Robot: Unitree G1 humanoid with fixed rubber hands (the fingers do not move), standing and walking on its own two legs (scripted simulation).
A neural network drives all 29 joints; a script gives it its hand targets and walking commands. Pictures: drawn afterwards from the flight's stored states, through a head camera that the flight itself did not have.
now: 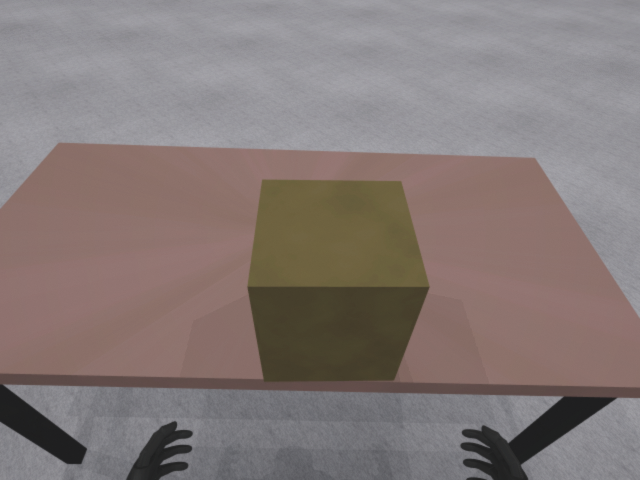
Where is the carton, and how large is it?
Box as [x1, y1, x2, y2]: [247, 180, 429, 381]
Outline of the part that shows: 262,180 247,287 264,381 393,380 429,286 401,182 347,180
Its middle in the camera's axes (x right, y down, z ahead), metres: +0.01 +0.07 +0.60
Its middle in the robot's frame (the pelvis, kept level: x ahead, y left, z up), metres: +0.42 +0.01 -0.01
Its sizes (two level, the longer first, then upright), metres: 0.210 0.200 0.250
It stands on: a table, 0.65 m high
